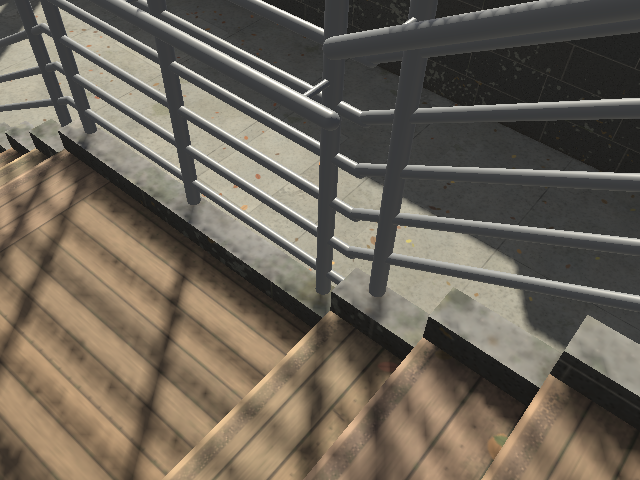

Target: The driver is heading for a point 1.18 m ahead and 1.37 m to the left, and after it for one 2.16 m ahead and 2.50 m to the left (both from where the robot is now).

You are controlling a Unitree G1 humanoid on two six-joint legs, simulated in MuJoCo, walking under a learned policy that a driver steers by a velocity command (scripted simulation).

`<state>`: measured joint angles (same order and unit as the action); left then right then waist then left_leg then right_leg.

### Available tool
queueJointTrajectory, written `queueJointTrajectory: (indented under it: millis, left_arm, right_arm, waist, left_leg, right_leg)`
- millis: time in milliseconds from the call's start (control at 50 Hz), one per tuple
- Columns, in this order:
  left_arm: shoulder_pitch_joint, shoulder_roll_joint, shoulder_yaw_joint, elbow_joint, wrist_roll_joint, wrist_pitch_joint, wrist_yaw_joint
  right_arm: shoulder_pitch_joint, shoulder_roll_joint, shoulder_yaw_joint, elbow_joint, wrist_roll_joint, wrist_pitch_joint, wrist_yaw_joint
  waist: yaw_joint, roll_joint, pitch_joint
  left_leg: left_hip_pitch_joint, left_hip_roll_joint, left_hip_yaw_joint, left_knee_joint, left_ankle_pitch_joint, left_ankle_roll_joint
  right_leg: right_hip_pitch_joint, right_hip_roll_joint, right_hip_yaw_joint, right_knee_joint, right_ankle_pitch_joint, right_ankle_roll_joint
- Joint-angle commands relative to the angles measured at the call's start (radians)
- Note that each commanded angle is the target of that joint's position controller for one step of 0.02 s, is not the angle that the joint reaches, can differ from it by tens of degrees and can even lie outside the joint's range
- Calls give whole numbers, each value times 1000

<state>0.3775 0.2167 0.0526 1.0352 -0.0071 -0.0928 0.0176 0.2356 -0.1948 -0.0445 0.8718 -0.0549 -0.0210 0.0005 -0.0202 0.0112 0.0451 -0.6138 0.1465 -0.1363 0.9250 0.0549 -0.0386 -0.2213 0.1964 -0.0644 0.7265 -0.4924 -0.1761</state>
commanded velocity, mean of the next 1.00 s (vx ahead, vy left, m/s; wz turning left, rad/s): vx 1.00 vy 0.00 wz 0.47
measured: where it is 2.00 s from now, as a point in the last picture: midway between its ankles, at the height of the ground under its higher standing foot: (110, 373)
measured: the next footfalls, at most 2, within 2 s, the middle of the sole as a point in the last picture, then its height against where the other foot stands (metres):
left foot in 0.20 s outside the picture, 0.17 m lower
right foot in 0.56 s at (354, 428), level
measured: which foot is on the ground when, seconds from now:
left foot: up 0.00-0.18, down 0.20-0.58, up 0.60-0.86, down 0.88-1.00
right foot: down 0.00-0.20, up 0.22-0.54, down 0.56-0.86, up 0.88-1.00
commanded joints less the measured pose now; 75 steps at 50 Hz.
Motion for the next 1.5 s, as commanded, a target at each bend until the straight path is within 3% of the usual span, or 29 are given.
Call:
queueJointTrajectory:
  millis: [20,160,200,240,260,320,380,440,500,560,600,620,700,760,800,840,880,920,980,1060,1100,1160,1220,1260,1360,1420,1440,1460,1500]
  left_arm:
    - [-130,72,2,-92,-22,-37,14]
    - [7,121,8,-111,83,10,37]
    - [-102,113,23,-136,54,21,34]
    - [-77,-45,-36,-305,-15,-7,34]
    - [-25,-26,-51,-313,-7,-20,36]
    - [-392,3,-51,-311,85,0,5]
    - [-463,5,-67,-371,43,1,-27]
    - [-310,57,-41,-268,33,37,-44]
    - [-535,58,-53,-333,58,-17,-37]
    - [-206,119,-9,-240,11,-38,-21]
    - [28,213,54,-187,29,-62,-11]
    - [73,163,46,-164,24,-62,-15]
    - [-154,-10,-2,-157,88,-60,29]
    - [-165,-22,-7,-82,44,-88,33]
    - [-274,99,43,-104,6,-71,29]
    - [-309,143,60,-129,-29,-78,17]
    - [-543,104,55,-207,6,-44,5]
    - [-399,97,28,-380,121,-51,23]
    - [-210,88,5,-267,141,-29,-2]
    - [-328,155,9,-364,62,-57,-3]
    - [-156,-5,-48,-342,34,-79,-36]
    - [236,126,20,-235,-48,-8,22]
    - [-29,56,-43,-285,27,3,-22]
    - [-47,211,15,-314,41,3,-61]
    - [-390,241,61,-435,-34,2,34]
    - [-593,185,47,-430,5,94,-3]
    - [-523,191,53,-416,13,123,19]
    - [-474,187,51,-425,-29,94,-7]
    - [-576,120,24,-460,40,106,-11]
  right_arm:
    - [107,-96,-23,-6,14,-2,19]
    - [188,-159,-52,-6,48,3,27]
    - [458,-208,-89,85,35,6,31]
    - [508,-138,-15,97,17,-13,57]
    - [483,-281,-70,102,24,-18,36]
    - [411,-120,-13,146,16,-72,-4]
    - [140,-141,9,54,30,-93,-14]
    - [221,-198,-17,64,102,-87,3]
    - [336,-131,-19,65,56,-44,-30]
    - [220,-197,-45,32,48,-36,-9]
    - [340,52,15,21,83,-49,-3]
    - [158,-100,-21,-7,10,-42,-20]
    - [17,-150,-83,-86,10,23,71]
    - [-56,-6,-44,-128,19,21,131]
    - [99,-48,-42,-83,60,11,114]
    - [332,-118,-56,-28,16,14,53]
    - [679,-228,-95,75,26,40,24]
    - [576,-272,-32,53,63,23,44]
    - [202,-287,-47,-49,55,-24,-3]
    - [176,-206,-15,-43,65,-95,-26]
    - [1,-136,-15,-79,69,-38,-54]
    - [-146,-267,-72,-129,32,5,-37]
    - [105,31,0,-165,100,-27,-7]
    - [143,13,24,-273,23,28,-37]
    - [152,30,37,-402,65,198,-40]
    - [389,-95,-8,-302,90,175,9]
    - [428,-133,-50,-241,80,155,22]
    - [425,-83,-9,-260,89,168,31]
    - [575,-17,9,-139,25,150,29]
  waist:
    - [-66,-75,-7]
    - [-48,-46,18]
    - [-231,195,-62]
    - [-62,344,-169]
    - [-58,414,-260]
    - [-25,-171,134]
    - [63,-11,192]
    - [72,157,66]
    - [-19,-35,93]
    - [122,69,-159]
    - [135,-385,-344]
    - [162,-184,-243]
    - [42,-88,27]
    - [-45,-125,38]
    - [-142,-43,-44]
    - [-273,-43,-107]
    - [-529,218,-23]
    - [-221,397,177]
    - [12,-165,61]
    - [2,-51,112]
    - [133,-116,32]
    - [392,-132,-298]
    - [35,88,16]
    - [-33,375,163]
    - [-136,192,48]
    - [-284,-272,-185]
    - [-242,-337,-13]
    - [-242,-315,60]
    - [-312,84,114]
  left_leg:
    - [351,-61,99,-181,404,28]
    - [399,-106,159,-542,19,116]
    - [751,-19,65,-663,94,223]
    - [1063,116,-168,-133,833,174]
    - [1137,284,-558,-424,143,354]
    - [618,230,-539,-538,-300,375]
    - [-118,-52,-209,-784,-342,258]
    - [97,4,-178,-740,207,283]
    - [657,-10,-212,-554,345,264]
    - [622,-48,-157,-120,618,227]
    - [-74,-203,-1,530,-340,116]
    - [-202,-135,15,521,-469,122]
    - [-97,-58,20,228,-232,154]
    - [215,-157,180,-109,388,78]
    - [634,-187,260,-104,623,94]
    - [830,-249,349,-43,530,141]
    - [974,-110,147,-351,365,313]
    - [851,-122,-145,-227,715,164]
    - [587,-104,-311,-342,670,282]
    - [308,-40,-553,-274,255,325]
    - [-133,-197,-425,-99,-78,282]
    - [90,-359,-162,633,-293,173]
    - [-220,-314,-199,901,-745,159]
    - [-269,-170,-152,910,-663,130]
    - [34,-27,-206,757,-184,153]
    - [361,-109,85,284,-252,201]
    - [366,-151,140,192,-289,130]
    - [318,-105,124,102,-236,122]
    - [236,-251,192,-90,-360,143]
  right_leg:
    - [-375,-175,201,-155,241,-53]
    - [9,-232,234,457,677,-56]
    - [-272,-63,117,1300,254,2]
    - [-920,-33,158,1624,-229,-9]
    - [-1090,-52,149,1541,-157,20]
    - [-1214,-286,164,1258,-1,77]
    - [-384,-294,69,241,545,128]
    - [-138,-275,81,319,765,132]
    - [-472,-289,149,45,736,116]
    - [25,-198,94,-67,508,104]
    - [669,-567,644,-279,119,11]
    - [571,-568,635,-296,130,41]
    - [-13,-450,309,-98,-37,92]
    - [-328,-376,10,6,-160,178]
    - [-522,-379,-94,26,-61,197]
    - [-547,-353,-169,363,301,204]
    - [-762,-227,-178,1217,51,172]
    - [-1154,-253,-66,1142,-143,103]
    - [-846,-274,29,711,64,172]
    - [-594,-340,218,383,520,164]
    - [145,-271,236,59,843,159]
    - [604,-343,210,-310,1170,144]
    - [276,-693,469,-80,1357,69]
    - [-95,-923,559,-272,865,-60]
    - [-597,-1087,637,-702,-239,53]
    - [-374,-526,-66,-567,-167,322]
    - [-373,-408,-192,-454,-218,281]
    - [-370,-468,-200,-364,-205,256]
    - [-286,-433,-130,203,64,245]
Velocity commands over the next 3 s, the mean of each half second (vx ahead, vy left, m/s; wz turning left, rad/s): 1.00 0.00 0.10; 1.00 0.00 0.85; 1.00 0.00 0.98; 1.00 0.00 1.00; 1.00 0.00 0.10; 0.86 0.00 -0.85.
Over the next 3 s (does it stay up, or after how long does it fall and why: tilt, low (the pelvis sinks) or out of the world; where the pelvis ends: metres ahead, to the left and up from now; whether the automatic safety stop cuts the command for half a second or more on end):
stays up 0.89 1.63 -0.48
